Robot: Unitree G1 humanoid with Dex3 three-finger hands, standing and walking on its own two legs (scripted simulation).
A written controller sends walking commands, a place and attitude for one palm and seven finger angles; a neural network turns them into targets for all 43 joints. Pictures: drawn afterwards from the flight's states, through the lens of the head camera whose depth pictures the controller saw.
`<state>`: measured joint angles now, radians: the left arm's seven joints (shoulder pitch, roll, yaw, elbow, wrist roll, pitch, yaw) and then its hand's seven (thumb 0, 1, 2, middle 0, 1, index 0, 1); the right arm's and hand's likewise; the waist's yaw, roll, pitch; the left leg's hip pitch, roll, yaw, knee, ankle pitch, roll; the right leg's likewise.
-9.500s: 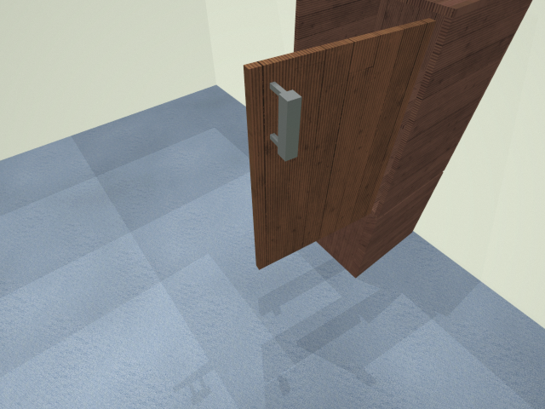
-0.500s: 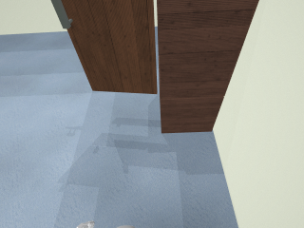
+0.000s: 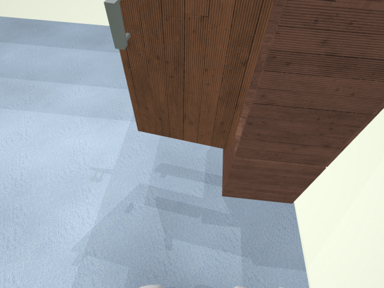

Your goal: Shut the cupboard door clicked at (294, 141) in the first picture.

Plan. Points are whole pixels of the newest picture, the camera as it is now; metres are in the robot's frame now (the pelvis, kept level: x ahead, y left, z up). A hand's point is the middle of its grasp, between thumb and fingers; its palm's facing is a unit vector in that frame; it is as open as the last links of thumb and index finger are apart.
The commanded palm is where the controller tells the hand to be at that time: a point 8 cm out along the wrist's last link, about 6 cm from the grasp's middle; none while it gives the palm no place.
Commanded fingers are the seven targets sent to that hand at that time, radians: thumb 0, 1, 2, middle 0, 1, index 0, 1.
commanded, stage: take the last steps up to it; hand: left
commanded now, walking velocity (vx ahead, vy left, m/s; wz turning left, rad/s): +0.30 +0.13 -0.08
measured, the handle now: (120, 21) +0.71 +0.28 +0.16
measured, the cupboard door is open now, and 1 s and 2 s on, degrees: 82 82 82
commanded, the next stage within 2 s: come to a stop and stand still in 0.28 s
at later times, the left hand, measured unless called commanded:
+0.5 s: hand (126, 232) +0.25 +0.19 -0.15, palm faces +0.03 -0.97 -0.24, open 7.2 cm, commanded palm none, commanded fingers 0.00 0.90 0.90 -0.20 -0.30 -0.20 -0.30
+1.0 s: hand (110, 229) +0.26 +0.24 -0.17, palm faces -0.02 -0.97 -0.23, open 7.4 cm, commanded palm none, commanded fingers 0.00 0.90 0.90 -0.20 -0.30 -0.20 -0.30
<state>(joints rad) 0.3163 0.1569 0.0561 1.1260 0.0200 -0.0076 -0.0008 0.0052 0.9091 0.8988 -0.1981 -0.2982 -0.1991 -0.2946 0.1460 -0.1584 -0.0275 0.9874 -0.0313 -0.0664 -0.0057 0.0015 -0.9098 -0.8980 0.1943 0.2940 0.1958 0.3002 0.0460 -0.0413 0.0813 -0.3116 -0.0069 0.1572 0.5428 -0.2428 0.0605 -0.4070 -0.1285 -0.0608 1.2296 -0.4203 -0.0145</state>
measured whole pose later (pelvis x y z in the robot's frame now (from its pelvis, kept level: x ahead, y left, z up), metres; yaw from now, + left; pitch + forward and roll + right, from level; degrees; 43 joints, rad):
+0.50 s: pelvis +0.18 +0.01 +0.01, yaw -2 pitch +0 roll +1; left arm 0.21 0.15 0.05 1.01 0.01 -0.04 0.03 -0.01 0.94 0.90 -0.20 -0.30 -0.20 -0.30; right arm 0.29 -0.17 -0.03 1.09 -0.01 0.01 0.00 0.01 -0.91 -0.90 0.19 0.29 0.19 0.30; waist -0.01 0.02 0.07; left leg -0.42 0.04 0.04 0.95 -0.38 -0.04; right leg -0.24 -0.06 -0.14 0.45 -0.22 -0.03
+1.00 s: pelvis +0.19 +0.04 +0.01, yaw -5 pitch +1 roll -2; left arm 0.20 0.22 0.07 0.98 0.01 0.07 0.00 0.00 0.91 0.90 -0.20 -0.30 -0.20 -0.29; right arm 0.11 -0.18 -0.04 0.97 -0.03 0.01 -0.04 0.00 -0.90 -0.90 0.20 0.29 0.20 0.30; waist 0.01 0.01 0.07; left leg -0.38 0.10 0.07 0.50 -0.13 -0.02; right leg -0.32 -0.01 -0.02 0.82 -0.48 0.03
